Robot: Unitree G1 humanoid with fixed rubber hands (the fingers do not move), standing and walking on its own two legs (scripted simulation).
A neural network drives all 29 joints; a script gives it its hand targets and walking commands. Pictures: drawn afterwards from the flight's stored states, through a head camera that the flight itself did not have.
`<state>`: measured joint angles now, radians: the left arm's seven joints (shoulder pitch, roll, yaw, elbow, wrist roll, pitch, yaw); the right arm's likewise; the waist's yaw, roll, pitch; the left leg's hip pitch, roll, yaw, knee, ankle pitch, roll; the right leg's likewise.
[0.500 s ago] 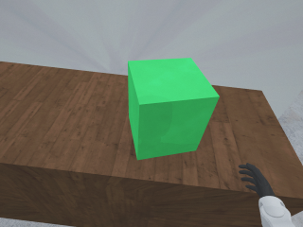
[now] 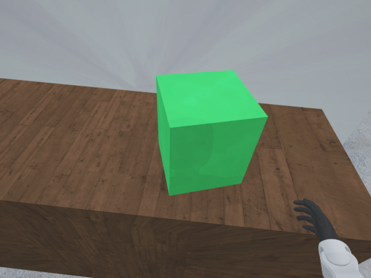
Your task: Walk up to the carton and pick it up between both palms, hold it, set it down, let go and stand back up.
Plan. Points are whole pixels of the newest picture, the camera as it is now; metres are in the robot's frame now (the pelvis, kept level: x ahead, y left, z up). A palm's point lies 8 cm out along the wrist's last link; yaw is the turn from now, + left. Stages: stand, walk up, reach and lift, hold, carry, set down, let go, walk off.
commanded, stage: stand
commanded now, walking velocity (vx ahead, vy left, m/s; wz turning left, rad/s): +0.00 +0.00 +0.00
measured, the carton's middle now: (201, 132) +0.47 +0.00 +0.05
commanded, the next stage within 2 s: none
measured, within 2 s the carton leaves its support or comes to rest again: neither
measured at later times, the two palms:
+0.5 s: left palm out of the picture +0.01 +0.30 -0.12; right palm (325, 236) +0.24 -0.27 +0.00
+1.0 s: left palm out of the picture +0.01 +0.31 -0.12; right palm (325, 236) +0.24 -0.27 +0.00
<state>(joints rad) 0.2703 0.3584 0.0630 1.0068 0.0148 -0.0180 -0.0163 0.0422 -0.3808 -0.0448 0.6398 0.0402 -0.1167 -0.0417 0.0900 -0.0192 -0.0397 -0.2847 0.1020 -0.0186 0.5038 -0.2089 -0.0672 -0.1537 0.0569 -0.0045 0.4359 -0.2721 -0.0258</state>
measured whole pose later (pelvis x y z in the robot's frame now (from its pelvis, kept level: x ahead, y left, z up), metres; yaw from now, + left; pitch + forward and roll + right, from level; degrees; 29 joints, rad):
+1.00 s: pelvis +0.00 +0.00 +0.00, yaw +0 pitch -1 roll -2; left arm 0.27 0.36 0.06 1.01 0.01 -0.02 -0.02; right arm 0.04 -0.39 -0.04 0.64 0.04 -0.12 -0.04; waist 0.09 0.00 -0.04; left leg -0.28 0.10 -0.02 0.50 -0.20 -0.07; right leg -0.15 0.06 0.00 0.44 -0.27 -0.03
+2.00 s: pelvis -0.01 +0.00 +0.00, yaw +0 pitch -1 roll -2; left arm 0.26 0.36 0.06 1.01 0.01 -0.02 -0.02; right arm 0.04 -0.40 -0.05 0.64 0.04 -0.12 -0.04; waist 0.09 0.01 -0.04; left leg -0.28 0.10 -0.02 0.50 -0.20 -0.07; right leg -0.15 0.06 0.00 0.44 -0.26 -0.03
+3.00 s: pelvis -0.01 +0.00 +0.00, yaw +0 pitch -1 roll -2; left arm 0.26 0.36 0.06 1.01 0.01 -0.02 -0.02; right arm 0.04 -0.40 -0.05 0.64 0.04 -0.12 -0.04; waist 0.09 0.02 -0.04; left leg -0.28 0.10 -0.02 0.50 -0.20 -0.07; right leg -0.15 0.06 0.00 0.44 -0.26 -0.02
